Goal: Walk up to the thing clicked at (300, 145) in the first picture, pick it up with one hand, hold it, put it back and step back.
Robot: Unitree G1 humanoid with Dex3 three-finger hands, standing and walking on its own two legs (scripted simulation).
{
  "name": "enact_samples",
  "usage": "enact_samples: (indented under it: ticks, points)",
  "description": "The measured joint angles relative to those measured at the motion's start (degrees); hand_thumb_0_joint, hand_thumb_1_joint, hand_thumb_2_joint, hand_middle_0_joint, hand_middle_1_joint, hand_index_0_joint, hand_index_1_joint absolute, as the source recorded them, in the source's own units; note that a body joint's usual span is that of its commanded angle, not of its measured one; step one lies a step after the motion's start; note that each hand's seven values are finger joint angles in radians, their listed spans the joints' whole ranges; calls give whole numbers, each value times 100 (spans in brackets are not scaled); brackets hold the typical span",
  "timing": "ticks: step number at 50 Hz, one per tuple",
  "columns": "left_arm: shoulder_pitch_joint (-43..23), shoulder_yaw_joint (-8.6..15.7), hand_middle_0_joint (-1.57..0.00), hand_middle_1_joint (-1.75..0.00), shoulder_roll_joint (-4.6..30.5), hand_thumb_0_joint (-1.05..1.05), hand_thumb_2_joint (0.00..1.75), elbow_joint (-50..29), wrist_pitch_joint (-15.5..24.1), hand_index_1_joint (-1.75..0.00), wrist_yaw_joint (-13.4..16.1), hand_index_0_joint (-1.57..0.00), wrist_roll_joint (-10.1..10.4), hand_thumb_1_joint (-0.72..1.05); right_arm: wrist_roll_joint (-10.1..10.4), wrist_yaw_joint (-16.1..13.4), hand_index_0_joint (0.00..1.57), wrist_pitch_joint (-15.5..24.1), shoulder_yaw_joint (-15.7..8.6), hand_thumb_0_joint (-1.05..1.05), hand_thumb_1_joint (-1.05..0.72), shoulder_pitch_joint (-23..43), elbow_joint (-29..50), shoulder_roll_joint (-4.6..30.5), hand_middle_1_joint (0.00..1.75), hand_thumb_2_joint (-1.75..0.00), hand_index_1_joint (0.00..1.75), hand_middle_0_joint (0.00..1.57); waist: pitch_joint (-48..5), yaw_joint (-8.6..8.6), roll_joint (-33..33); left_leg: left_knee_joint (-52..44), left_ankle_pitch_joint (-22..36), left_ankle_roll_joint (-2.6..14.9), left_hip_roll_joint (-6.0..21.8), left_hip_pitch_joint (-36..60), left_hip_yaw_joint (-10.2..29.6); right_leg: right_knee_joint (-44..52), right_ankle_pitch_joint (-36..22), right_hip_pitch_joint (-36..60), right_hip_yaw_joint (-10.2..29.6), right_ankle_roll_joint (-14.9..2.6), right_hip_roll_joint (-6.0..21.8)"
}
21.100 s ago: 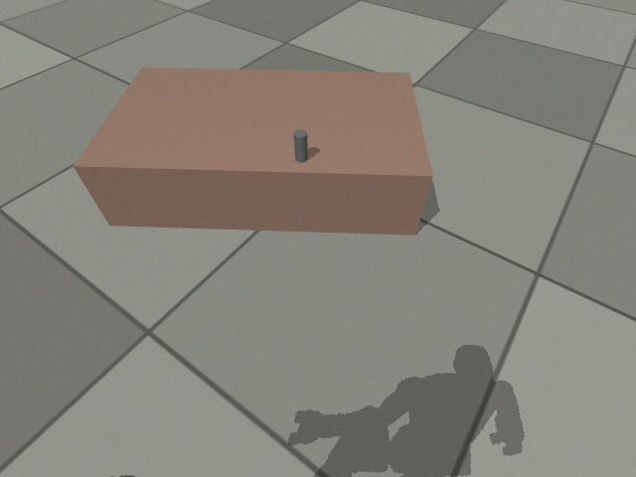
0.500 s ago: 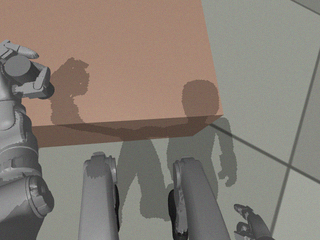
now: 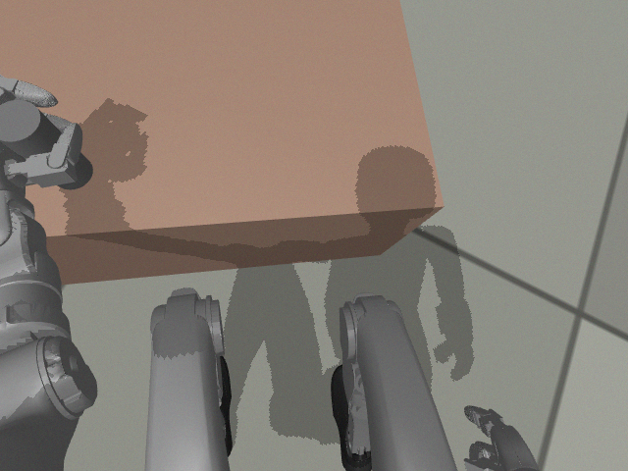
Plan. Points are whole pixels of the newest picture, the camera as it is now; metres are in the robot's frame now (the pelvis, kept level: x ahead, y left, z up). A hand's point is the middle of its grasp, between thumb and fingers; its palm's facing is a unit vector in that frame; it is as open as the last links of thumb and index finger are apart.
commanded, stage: lower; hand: left
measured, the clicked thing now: (47, 149) +0.46 +0.31 -0.02
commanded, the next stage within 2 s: loosen in 0.16 s
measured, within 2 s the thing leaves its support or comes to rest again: rests again in 0.46 s
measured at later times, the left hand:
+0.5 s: hand (52, 139) +0.47 +0.30 -0.01, palm faces +0.34 -0.94 +0.00, open 7.1 cm
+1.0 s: hand (48, 138) +0.47 +0.31 -0.01, palm faces +0.35 -0.94 -0.01, open 16.3 cm
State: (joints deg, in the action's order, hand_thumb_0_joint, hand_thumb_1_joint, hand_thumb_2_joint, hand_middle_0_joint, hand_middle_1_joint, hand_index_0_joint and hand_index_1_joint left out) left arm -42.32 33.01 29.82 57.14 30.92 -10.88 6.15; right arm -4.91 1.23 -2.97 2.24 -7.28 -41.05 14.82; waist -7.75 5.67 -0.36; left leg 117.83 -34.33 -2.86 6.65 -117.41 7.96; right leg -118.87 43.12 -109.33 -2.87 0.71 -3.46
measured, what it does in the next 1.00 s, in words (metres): stands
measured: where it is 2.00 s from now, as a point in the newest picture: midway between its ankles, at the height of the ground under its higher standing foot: (285, 432)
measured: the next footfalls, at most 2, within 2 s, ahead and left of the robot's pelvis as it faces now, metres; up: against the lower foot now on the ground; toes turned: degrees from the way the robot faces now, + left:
none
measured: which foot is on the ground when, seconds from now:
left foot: down 0.00-1.00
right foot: down 0.00-1.00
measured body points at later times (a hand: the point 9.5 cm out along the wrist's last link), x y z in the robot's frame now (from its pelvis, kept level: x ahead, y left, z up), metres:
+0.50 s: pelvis +0.00 +0.00 -0.01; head +0.20 +0.05 +0.38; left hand +0.44 +0.35 +0.00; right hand +0.11 -0.26 -0.14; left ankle +0.10 +0.15 -0.40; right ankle +0.07 -0.12 -0.40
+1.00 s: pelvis +0.00 +0.00 -0.02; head +0.21 +0.04 +0.38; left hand +0.44 +0.35 +0.00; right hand +0.11 -0.27 -0.15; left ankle +0.10 +0.15 -0.40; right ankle +0.07 -0.12 -0.40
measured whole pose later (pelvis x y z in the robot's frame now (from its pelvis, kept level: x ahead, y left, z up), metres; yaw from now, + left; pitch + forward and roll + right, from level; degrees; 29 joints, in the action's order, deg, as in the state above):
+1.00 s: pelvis +0.00 +0.00 -0.02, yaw +0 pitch +33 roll -5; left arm -42.6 34.6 29.5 55.1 29.8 -11.4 7.5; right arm -4.5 1.1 -3.6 2.0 -6.3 -40.7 15.4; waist -7.0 5.0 -0.5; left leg 120.6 -34.8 -3.2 6.7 -119.4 8.3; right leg -121.8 43.6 -111.6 -2.8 0.6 -3.8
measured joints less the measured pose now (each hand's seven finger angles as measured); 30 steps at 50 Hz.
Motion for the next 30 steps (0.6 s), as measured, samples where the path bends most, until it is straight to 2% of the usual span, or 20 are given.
enact_samples:
  ticks: [17,20,25,30]
  points:
    - [0,34,-95,-115,-10,2,117,-66,-51,-115,-15,-95,-5,-4,-17,2,21,-10,-11,1,-92,82,4,10,30,-90,30,20,49,-26,-20,229,-37,-9,9,-166,43,-222,33,-163,-9,7,-33]
    - [2,24,-97,-111,-57,2,109,-118,-47,-111,-13,-96,59,-4,1,7,21,-7,-14,1,-93,67,0,3,30,-89,30,20,36,-31,-28,250,-43,-10,1,-182,39,-245,46,-174,-2,9,-26]
    - [-12,44,-100,-101,-92,1,86,-190,-15,-99,-6,-100,122,-6,22,-3,21,-16,-10,1,-93,65,-8,-11,30,-89,30,20,45,-29,-21,268,-49,-14,-11,-187,42,-267,62,-173,-4,6,-17]
    - [-45,45,-90,-83,-62,1,63,-162,-41,-82,-20,-91,143,-17,32,-6,21,-31,-4,1,-94,64,3,-12,30,-89,30,20,42,-39,-3,256,-48,-14,-5,-185,38,-259,55,-182,-1,5,-23]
